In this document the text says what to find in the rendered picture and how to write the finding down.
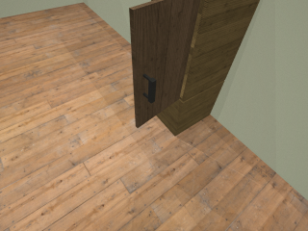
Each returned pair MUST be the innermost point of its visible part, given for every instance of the cupboard door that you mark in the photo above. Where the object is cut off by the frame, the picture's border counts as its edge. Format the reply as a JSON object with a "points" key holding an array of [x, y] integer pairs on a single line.
{"points": [[161, 34]]}

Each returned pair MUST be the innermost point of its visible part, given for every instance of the handle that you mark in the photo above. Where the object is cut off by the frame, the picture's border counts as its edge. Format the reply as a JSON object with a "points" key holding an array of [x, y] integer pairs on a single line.
{"points": [[151, 88]]}

